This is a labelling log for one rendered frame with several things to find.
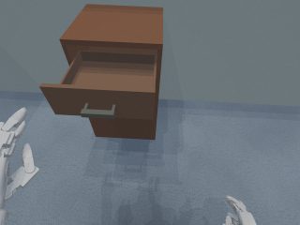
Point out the right robot hand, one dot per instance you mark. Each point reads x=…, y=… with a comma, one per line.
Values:
x=244, y=217

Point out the handle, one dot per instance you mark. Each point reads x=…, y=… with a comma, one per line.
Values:
x=91, y=113

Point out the drawer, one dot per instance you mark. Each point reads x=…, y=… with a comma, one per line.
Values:
x=103, y=79

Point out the robot left forearm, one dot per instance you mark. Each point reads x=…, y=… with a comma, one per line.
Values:
x=3, y=216

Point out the left robot hand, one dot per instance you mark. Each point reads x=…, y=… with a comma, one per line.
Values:
x=10, y=132

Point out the cabinet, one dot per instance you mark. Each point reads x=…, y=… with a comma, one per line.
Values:
x=118, y=29

